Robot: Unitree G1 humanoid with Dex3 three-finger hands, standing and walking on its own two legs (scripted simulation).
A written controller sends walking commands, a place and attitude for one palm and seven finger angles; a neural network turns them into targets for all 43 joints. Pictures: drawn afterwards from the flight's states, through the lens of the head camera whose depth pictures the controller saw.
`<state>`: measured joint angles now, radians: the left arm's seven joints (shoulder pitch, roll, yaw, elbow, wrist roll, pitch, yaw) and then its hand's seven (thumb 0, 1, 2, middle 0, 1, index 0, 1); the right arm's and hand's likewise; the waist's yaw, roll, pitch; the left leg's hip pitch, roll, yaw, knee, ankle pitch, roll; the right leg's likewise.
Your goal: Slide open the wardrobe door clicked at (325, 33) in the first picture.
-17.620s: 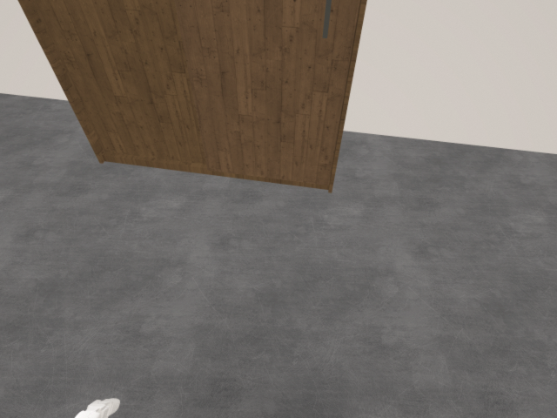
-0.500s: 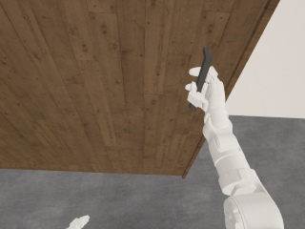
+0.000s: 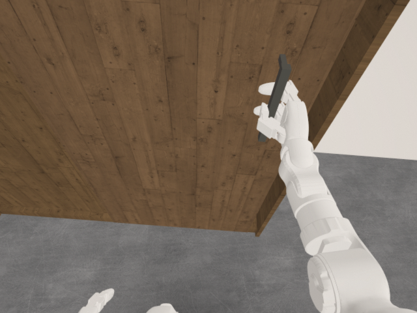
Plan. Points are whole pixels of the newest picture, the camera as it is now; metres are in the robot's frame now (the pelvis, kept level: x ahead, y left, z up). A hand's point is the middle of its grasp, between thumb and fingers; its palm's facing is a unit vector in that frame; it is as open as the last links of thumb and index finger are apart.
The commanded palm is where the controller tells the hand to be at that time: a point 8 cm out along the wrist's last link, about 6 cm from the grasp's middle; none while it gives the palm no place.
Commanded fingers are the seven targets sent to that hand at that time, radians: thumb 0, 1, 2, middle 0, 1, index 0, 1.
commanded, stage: step sideways, sliding the door along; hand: right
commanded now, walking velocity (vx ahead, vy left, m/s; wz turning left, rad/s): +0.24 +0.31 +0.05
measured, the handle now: (271, 102) +0.51 -0.07 +0.12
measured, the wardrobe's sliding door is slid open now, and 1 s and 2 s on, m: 0.04 0.15 0.51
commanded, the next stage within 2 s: none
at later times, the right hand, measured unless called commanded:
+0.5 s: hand (243, 119) +0.45 -0.02 +0.12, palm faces +0.00 +0.99 -0.14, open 5.8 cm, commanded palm +0.43 -0.03 +0.13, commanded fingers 0.00 -0.90 -0.90 0.45 1.40 0.45 1.40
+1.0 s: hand (200, 113) +0.46 +0.07 +0.12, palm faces +0.29 +0.95 -0.10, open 6.1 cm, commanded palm +0.42 +0.09 +0.13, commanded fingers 0.00 -0.90 -0.90 0.45 1.40 0.45 1.40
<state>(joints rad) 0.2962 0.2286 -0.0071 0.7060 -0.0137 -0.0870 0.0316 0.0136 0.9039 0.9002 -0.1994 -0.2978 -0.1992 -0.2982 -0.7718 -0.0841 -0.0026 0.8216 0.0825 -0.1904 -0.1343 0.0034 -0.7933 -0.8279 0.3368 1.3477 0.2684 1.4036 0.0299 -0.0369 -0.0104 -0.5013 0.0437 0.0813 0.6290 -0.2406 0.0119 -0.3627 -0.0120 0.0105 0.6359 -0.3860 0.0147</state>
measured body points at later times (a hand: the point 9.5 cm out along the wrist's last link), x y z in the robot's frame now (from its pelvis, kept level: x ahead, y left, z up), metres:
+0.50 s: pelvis +0.01 +0.08 +0.00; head +0.09 +0.09 +0.44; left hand +0.18 +0.32 -0.12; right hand +0.44 -0.07 +0.13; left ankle +0.05 +0.12 -0.72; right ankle +0.03 -0.06 -0.73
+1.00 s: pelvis +0.06 +0.26 +0.00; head +0.15 +0.26 +0.44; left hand +0.25 +0.48 -0.12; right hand +0.43 +0.02 +0.13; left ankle +0.09 +0.36 -0.69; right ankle +0.03 +0.08 -0.72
